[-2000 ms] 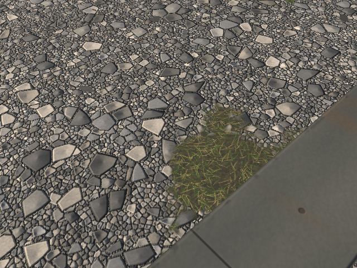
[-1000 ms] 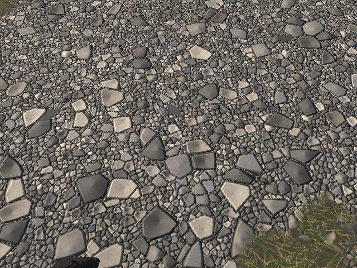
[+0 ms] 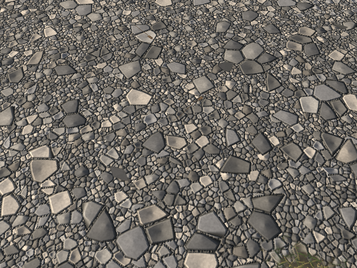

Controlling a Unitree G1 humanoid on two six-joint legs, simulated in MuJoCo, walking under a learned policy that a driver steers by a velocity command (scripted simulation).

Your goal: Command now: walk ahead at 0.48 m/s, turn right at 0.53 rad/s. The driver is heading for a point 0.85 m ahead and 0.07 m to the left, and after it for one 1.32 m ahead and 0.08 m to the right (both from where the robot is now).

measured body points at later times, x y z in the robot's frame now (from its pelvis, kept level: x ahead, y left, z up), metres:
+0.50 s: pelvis +0.28 +0.00 +0.00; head +0.31 +0.00 +0.45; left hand +0.25 +0.27 -0.14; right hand +0.46 -0.24 -0.10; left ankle +0.40 +0.06 -0.72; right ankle +0.08 -0.05 -0.71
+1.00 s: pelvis +0.55 -0.01 +0.01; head +0.58 +0.00 +0.46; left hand +0.75 +0.25 -0.07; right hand +0.56 -0.30 -0.11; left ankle +0.40 +0.06 -0.72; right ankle +0.70 -0.10 -0.71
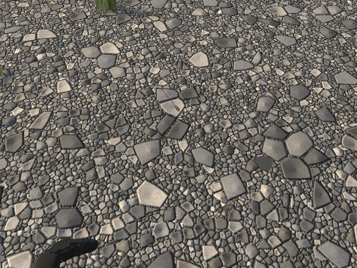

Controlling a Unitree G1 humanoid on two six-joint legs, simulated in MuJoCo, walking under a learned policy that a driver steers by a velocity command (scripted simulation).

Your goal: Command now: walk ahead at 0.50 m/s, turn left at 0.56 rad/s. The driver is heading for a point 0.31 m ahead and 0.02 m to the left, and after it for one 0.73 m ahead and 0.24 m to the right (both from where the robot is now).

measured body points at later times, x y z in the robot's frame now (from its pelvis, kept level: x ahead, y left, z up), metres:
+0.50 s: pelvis +0.19 -0.01 +0.00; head +0.23 +0.01 +0.45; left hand +0.17 +0.25 -0.14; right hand +0.38 -0.23 -0.10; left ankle +0.26 +0.08 -0.73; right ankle +0.14 -0.12 -0.72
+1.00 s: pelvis +0.18 -0.04 +0.00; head +0.19 -0.07 +0.45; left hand +0.37 +0.20 -0.09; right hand +0.20 -0.33 -0.13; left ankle +0.24 +0.09 -0.68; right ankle +0.16 -0.11 -0.73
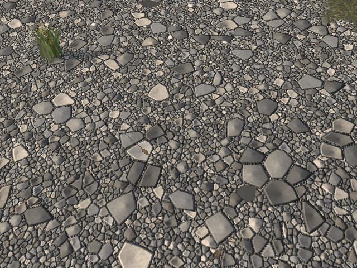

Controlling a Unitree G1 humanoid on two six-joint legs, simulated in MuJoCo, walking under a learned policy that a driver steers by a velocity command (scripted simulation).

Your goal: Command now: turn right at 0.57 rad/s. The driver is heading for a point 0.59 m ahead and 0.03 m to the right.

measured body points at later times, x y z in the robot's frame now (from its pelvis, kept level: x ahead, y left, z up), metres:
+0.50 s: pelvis -0.01 +0.03 +0.00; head +0.02 +0.05 +0.45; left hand +0.17 +0.27 -0.13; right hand +0.06 -0.26 -0.09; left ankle +0.02 +0.12 -0.74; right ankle -0.02 -0.08 -0.70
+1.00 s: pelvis -0.02 +0.02 +0.01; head -0.02 +0.01 +0.46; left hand +0.13 +0.24 -0.13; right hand -0.03 -0.25 -0.13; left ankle +0.02 +0.12 -0.74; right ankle -0.08 -0.08 -0.74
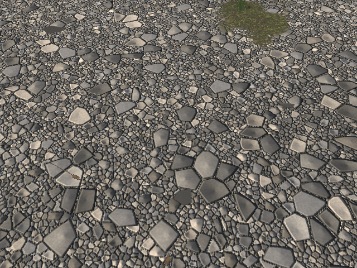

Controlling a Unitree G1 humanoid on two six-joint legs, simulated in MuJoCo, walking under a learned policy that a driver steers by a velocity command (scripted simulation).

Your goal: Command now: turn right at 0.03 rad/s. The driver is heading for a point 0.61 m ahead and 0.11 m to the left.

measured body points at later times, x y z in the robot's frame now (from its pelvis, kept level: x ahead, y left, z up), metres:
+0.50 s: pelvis +0.01 +0.00 +0.00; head +0.01 +0.00 +0.45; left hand +0.00 +0.25 -0.16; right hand +0.02 -0.25 -0.16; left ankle +0.01 +0.11 -0.74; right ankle -0.03 -0.10 -0.74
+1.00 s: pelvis +0.21 +0.05 -0.01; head +0.24 +0.06 +0.44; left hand +0.37 +0.27 -0.15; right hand +0.09 -0.17 -0.14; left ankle +0.05 +0.11 -0.74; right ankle +0.36 -0.06 -0.70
